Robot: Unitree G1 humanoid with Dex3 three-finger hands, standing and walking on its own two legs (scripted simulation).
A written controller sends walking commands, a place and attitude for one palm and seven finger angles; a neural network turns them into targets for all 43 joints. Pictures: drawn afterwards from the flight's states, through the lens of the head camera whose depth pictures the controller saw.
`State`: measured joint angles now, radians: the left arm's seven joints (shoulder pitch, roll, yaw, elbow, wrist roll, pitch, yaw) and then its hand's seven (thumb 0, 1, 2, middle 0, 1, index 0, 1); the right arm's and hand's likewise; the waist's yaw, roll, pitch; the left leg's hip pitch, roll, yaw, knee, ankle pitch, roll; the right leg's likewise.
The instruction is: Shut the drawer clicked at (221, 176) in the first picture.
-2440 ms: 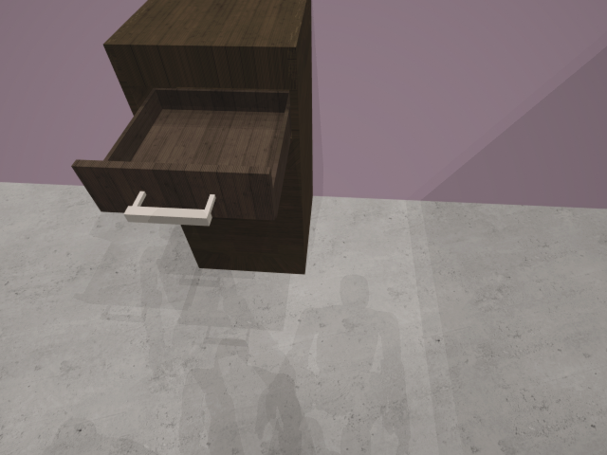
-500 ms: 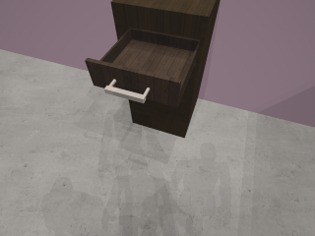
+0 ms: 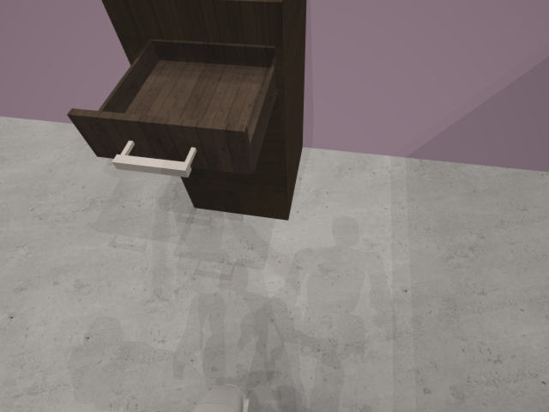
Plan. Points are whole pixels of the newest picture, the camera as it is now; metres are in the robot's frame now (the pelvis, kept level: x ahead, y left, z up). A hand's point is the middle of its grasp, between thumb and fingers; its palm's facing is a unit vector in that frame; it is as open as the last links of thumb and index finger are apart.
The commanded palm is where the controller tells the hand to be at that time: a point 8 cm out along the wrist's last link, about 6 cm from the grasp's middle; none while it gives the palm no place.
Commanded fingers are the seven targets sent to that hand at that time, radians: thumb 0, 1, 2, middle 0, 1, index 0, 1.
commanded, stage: take the last steps up to it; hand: left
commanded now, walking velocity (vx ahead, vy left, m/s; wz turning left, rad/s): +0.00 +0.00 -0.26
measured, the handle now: (156, 157) +0.57 +0.31 -0.05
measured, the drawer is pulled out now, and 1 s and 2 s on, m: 0.30 0.30 0.30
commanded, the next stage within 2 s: come to a stop and stand still in 0.78 s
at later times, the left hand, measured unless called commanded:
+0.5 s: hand (148, 399) +0.14 +0.24 -0.17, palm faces +0.01 -0.98 -0.20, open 7.4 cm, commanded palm none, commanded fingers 0.00 0.90 0.90 -0.20 -0.30 -0.20 -0.30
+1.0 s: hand (169, 321) +0.27 +0.25 -0.19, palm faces +0.05 -0.98 -0.20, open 7.3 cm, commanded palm none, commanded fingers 0.00 0.90 0.90 -0.20 -0.30 -0.20 -0.30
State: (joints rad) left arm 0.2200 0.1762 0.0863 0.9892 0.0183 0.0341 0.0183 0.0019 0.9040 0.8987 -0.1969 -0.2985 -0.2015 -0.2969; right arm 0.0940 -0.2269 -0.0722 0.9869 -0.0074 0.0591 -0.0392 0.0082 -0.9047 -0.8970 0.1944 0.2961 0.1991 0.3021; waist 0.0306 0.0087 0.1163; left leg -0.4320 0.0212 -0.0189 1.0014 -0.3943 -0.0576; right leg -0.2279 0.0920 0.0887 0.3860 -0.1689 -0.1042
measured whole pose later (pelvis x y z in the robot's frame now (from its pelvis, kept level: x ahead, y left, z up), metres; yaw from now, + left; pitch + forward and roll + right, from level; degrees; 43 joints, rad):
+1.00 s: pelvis +0.23 +0.06 -0.01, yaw +0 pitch +1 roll +1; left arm 0.20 0.19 0.07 1.06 0.01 0.01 0.00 0.00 0.92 0.90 -0.19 -0.30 -0.20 -0.30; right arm 0.28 -0.13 -0.02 1.03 -0.04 -0.04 -0.03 0.00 -0.91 -0.90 0.19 0.30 0.20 0.30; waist -0.01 -0.03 0.08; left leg -0.27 0.05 0.06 0.53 -0.26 -0.03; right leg -0.34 -0.04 -0.06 0.78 -0.46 -0.01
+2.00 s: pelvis +0.20 -0.02 -0.01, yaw +0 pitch -2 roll +0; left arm 0.18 0.17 0.04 1.08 0.01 0.02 0.02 0.00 0.93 0.90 -0.20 -0.30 -0.20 -0.30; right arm 0.23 -0.17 -0.03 1.11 -0.02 0.03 -0.03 0.01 -0.90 -0.90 0.19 0.30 0.20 0.30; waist -0.01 0.00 0.08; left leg -0.21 0.07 -0.01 0.44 -0.20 -0.07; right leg -0.16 0.05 -0.04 0.44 -0.26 -0.06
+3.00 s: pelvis +0.20 +0.03 -0.01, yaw -3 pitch -1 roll +0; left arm 0.32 0.16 0.00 1.09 0.01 0.00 0.02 0.00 0.91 0.90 -0.19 -0.30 -0.20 -0.30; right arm 0.30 -0.16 0.01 1.10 -0.01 -0.02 -0.02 0.01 -0.90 -0.90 0.20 0.30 0.20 0.30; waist 0.01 -0.01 0.03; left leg -0.21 -0.02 0.05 0.47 -0.25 0.03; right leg -0.20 -0.01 0.02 0.49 -0.27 0.01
